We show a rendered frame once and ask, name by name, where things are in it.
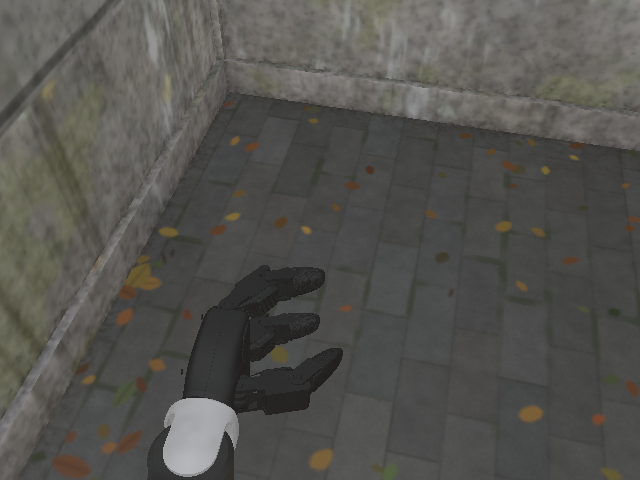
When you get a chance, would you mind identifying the robot left forearm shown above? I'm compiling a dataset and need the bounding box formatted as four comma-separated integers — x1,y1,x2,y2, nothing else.
147,398,239,480

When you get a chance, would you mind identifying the robot left hand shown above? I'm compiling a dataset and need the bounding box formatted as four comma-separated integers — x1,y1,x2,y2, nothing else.
181,265,343,415

